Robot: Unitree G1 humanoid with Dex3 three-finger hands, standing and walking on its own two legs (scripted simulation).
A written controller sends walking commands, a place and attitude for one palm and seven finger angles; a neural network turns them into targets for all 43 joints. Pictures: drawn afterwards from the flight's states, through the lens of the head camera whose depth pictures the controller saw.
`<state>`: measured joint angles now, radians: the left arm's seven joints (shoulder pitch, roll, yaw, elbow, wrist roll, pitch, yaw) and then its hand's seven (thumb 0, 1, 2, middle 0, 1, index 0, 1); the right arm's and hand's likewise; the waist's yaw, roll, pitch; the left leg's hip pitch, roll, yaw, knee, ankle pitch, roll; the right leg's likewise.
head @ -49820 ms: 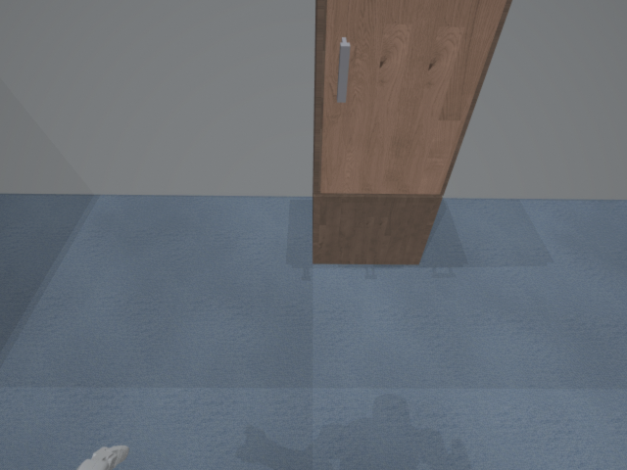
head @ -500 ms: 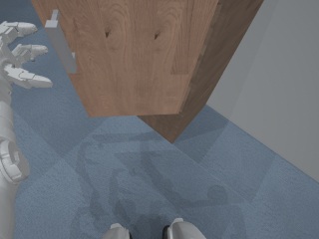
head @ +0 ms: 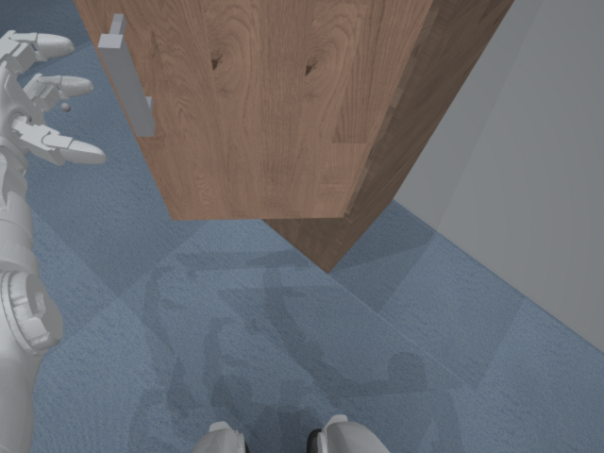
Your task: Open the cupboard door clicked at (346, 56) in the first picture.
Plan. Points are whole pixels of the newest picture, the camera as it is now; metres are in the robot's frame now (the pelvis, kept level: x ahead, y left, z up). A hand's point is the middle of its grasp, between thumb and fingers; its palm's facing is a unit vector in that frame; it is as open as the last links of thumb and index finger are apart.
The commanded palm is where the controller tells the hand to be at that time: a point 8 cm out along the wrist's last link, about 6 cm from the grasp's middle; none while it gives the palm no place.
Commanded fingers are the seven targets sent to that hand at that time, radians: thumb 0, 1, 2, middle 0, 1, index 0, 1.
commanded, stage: move the hooked fingers beside the handle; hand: left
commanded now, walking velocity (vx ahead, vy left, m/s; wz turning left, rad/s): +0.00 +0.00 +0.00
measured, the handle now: (133, 79) +0.57 +0.18 +0.10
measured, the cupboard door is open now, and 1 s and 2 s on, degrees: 45 45 45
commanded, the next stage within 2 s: slide the fingers in behind the handle in 0.32 s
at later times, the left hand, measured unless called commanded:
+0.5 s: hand (80, 114) +0.50 +0.22 +0.11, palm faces -0.02 -1.00 +0.00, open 14.0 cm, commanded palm +0.48 +0.27 +0.11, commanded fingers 0.00 -0.50 0.30 -0.30 -1.20 -0.30 -1.20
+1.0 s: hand (119, 107) +0.51 +0.18 +0.11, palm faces -0.02 -1.00 -0.01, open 14.0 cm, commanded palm +0.48 +0.23 +0.11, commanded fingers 0.00 -0.50 0.30 -0.30 -1.20 -0.30 -1.20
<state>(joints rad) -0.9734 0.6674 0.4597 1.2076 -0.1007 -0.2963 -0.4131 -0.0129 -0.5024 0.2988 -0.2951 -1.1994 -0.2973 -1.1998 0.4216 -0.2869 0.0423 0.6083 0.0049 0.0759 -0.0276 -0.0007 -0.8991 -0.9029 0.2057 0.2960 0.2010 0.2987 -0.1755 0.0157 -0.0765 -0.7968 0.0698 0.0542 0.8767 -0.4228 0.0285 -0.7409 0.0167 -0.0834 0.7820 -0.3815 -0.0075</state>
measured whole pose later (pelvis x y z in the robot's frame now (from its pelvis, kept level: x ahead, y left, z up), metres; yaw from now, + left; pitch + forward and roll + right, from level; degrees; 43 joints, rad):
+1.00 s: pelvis -0.01 -0.01 +0.00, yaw +0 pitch +19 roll -2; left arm -0.98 0.57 0.42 1.20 -0.09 -0.30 -0.31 -0.01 -0.50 0.30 -0.30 -1.20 -0.30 -1.20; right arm 0.44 -0.28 0.04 0.62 0.00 0.06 -0.01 0.00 -0.90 -0.90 0.20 0.30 0.20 0.30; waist -0.18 0.03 -0.08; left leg -0.79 0.07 0.06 0.88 -0.41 0.02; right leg -0.76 0.02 -0.08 0.81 -0.39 -0.02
